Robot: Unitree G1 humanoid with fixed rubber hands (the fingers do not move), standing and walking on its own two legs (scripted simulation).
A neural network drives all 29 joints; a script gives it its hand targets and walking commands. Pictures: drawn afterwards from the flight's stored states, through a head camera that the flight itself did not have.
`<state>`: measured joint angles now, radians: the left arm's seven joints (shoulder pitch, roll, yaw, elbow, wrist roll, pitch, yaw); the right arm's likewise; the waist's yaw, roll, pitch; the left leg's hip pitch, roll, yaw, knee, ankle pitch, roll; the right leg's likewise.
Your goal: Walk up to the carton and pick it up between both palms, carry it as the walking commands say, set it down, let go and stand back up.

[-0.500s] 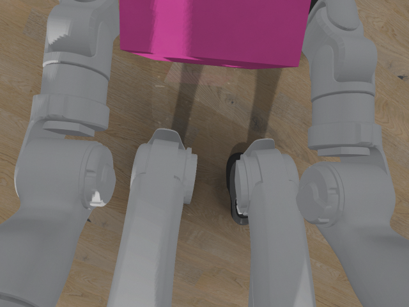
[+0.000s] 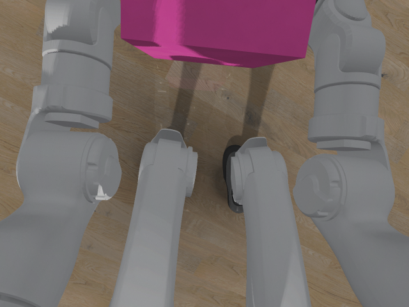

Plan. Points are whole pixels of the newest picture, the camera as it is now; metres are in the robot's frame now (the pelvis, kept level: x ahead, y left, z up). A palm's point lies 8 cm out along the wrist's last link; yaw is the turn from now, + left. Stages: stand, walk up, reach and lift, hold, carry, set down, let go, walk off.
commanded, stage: reach and lift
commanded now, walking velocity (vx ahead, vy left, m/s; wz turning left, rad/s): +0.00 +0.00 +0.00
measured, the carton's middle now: out of the picture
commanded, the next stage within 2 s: none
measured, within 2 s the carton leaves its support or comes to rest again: neither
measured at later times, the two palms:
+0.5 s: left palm out of the picture +0.53 +0.17 -0.04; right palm out of the picture +0.53 -0.12 -0.03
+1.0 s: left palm out of the picture +0.51 +0.17 +0.02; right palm out of the picture +0.51 -0.12 +0.03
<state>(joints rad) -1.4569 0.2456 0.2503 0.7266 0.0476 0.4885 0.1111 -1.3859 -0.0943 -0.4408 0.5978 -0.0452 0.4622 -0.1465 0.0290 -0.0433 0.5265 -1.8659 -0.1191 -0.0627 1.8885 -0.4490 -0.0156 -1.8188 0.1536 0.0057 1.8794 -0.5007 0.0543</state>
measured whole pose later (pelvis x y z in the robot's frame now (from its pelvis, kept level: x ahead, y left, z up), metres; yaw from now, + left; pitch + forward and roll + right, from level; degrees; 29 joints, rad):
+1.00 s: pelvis -0.01 +0.00 +0.10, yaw +1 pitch +14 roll -2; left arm -1.26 0.20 0.21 0.69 0.05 0.51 0.12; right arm -1.19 -0.06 -0.38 0.58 -0.05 0.48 -0.14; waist 0.02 -0.04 0.52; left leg -1.42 -0.12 -0.09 1.58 -0.41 -0.02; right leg -1.38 0.16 0.05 1.57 -0.45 0.04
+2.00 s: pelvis +0.02 -0.01 +0.21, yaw +2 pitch +3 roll -1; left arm -0.94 0.10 0.20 0.59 0.08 0.49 0.10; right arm -0.85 0.04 -0.34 0.46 -0.09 0.45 -0.13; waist 0.01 -0.04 0.52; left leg -0.83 -0.11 -0.13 1.10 -0.31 -0.02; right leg -0.80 0.14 0.08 1.10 -0.34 0.01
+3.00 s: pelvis +0.12 +0.00 +0.30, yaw +2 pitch -6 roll -1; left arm -0.46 -0.06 0.25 0.61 0.22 0.65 0.04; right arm -0.46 0.13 -0.32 0.57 -0.21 0.64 -0.06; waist 0.00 -0.04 -0.03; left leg -0.22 -0.08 -0.13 0.61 -0.27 0.02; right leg -0.18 0.09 0.12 0.58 -0.29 -0.02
